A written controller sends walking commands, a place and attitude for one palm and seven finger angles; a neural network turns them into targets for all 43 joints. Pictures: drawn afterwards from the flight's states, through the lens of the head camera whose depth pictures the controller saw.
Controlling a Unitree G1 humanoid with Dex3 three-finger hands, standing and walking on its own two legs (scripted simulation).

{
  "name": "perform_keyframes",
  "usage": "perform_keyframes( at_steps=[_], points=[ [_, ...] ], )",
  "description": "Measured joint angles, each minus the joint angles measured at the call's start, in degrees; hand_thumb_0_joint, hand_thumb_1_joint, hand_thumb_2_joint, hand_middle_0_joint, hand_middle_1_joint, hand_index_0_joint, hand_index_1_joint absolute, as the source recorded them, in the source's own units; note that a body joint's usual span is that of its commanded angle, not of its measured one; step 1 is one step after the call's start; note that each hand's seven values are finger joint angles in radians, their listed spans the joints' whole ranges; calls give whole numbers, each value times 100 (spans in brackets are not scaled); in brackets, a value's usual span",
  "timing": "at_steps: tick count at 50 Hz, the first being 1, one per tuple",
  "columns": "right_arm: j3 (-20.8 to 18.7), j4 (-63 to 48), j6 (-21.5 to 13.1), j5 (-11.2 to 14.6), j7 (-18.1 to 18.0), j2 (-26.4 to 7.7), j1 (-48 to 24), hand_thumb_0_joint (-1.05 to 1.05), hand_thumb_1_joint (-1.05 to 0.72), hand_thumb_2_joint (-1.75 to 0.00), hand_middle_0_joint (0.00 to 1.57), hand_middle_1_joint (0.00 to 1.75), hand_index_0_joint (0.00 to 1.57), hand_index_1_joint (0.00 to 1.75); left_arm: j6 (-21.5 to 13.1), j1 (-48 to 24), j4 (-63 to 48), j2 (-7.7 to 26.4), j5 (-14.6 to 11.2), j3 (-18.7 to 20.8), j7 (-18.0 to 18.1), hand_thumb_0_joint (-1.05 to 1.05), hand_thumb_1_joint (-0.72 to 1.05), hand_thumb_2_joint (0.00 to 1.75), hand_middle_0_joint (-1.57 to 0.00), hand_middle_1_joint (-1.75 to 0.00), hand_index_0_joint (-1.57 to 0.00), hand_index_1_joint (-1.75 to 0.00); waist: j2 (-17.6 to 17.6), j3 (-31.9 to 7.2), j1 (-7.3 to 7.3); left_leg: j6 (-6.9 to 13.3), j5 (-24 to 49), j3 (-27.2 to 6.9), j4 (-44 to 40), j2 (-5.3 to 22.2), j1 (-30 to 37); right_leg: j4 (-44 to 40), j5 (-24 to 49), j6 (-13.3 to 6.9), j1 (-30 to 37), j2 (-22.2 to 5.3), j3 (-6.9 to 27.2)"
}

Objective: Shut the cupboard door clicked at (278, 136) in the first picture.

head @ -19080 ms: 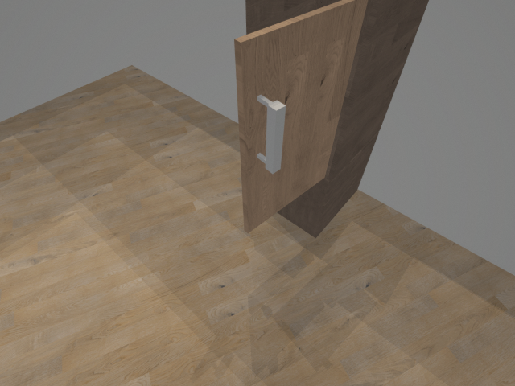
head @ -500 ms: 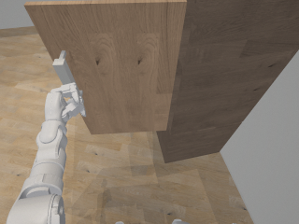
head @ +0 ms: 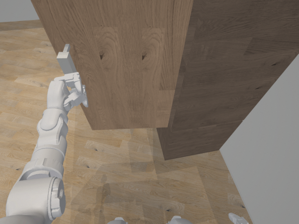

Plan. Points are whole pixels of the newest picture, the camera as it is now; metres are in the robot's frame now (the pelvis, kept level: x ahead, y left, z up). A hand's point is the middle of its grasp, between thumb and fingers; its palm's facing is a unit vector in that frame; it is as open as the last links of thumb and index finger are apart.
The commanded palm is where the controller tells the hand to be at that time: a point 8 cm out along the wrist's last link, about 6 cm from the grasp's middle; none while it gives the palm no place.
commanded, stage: push the door shut along its arc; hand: left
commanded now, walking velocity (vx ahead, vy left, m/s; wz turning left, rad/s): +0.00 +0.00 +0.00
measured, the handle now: (75, 74) +0.53 +0.22 +0.08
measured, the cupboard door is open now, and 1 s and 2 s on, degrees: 82 68 54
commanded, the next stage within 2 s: pull the fist back off the door in 1.62 s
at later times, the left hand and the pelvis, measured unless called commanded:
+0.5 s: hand (85, 82) +0.49 +0.18 +0.09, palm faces -0.10 -0.99 -0.02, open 3.2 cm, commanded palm +0.49 +0.22 +0.08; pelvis -0.01 +0.00 -0.01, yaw +1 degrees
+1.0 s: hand (108, 64) +0.56 +0.13 +0.09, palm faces -0.27 -0.96 +0.01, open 3.1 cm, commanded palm +0.56 +0.18 +0.08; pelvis +0.00 +0.01 -0.03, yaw -2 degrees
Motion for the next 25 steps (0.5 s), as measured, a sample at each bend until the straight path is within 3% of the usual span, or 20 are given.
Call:
perform_keyframes(
  at_steps=[7,15,25],
  points=[
    [-15,28,47,-8,17,-72,182,0,-90,-90,20,30,21,30,74,-524,528,251,-22,-24,-345,2,90,90,-130,-150,-130,-150,34,-17,-91,11,-35,-30,131,-3,-269,93,-23,5,-240,-7,-27],
    [-57,187,121,-25,34,-127,423,0,-90,-90,20,30,21,30,-14,-781,777,378,-52,21,-467,2,90,90,-132,-150,-131,-150,54,-38,-137,24,-83,-50,267,-5,-480,207,-65,17,-432,-14,-42],
    [30,228,32,-41,3,-187,443,0,-90,-90,20,30,21,30,194,-1743,1504,985,39,-39,-791,2,90,90,-131,-150,-133,-150,18,30,-409,21,-67,-188,541,18,-1023,357,-25,-8,-872,0,-175]
  ],
)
